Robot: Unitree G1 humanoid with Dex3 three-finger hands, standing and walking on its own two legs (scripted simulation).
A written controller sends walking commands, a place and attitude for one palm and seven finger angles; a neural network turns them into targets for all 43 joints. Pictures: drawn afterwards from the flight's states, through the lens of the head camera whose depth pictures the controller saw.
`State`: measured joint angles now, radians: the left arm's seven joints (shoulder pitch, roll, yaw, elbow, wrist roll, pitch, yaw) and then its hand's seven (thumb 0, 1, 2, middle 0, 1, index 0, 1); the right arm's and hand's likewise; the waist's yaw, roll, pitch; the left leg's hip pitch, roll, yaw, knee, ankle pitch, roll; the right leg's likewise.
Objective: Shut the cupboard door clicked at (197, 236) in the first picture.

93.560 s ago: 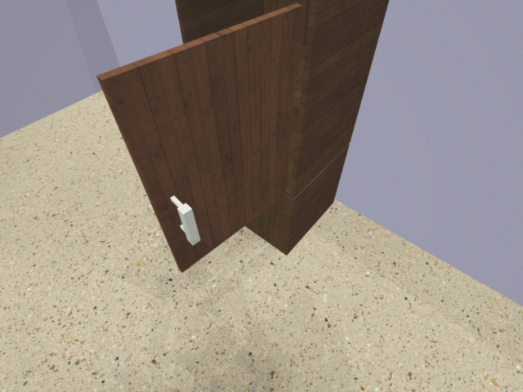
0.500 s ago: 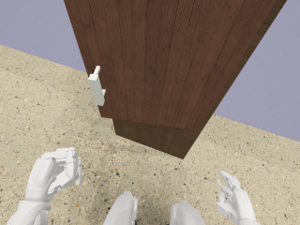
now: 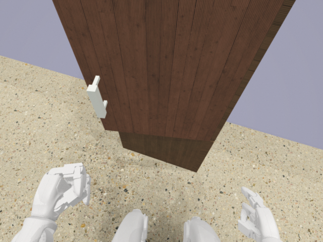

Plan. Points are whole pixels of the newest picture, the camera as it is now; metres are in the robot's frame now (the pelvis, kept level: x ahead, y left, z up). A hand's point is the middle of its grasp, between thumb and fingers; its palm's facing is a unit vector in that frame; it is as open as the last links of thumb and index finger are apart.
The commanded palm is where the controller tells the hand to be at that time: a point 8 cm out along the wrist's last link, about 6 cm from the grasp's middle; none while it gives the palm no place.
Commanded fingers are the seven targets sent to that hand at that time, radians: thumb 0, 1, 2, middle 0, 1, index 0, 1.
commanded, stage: bring the fist close to the handle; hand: left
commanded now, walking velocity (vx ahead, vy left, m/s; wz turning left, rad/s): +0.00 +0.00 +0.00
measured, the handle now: (99, 97) +0.49 +0.22 +0.02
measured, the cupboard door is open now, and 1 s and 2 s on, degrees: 13 13 10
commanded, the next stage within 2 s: push the door shut along its arc in 1.40 s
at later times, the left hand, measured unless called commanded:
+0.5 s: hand (90, 156) +0.30 +0.19 +0.04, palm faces -0.01 -1.00 -0.04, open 3.1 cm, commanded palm +0.28 +0.24 +0.03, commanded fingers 0.00 0.90 0.90 -1.30 -1.50 -1.30 -1.50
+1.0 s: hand (105, 133) +0.37 +0.18 +0.01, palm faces -0.06 -1.00 -0.03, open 3.1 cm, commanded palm +0.36 +0.23 +0.02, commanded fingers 0.00 0.90 0.90 -1.30 -1.50 -1.30 -1.50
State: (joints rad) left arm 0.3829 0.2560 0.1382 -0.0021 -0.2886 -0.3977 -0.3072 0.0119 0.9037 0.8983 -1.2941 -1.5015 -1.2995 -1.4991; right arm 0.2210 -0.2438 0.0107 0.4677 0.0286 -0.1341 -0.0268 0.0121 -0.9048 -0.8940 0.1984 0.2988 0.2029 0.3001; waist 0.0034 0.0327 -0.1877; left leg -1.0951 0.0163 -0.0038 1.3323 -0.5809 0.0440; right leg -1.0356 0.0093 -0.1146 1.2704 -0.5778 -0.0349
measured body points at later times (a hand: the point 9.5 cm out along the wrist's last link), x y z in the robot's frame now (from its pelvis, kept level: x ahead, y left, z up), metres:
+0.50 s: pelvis +0.00 -0.01 -0.01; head +0.09 +0.01 +0.43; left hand +0.29 +0.25 +0.04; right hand +0.16 -0.25 -0.10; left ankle +0.03 +0.09 -0.62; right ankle +0.02 -0.11 -0.62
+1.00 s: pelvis -0.01 +0.00 -0.01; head +0.11 +0.01 +0.42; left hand +0.37 +0.23 +0.02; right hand +0.13 -0.26 -0.12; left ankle +0.03 +0.09 -0.62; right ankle +0.02 -0.11 -0.62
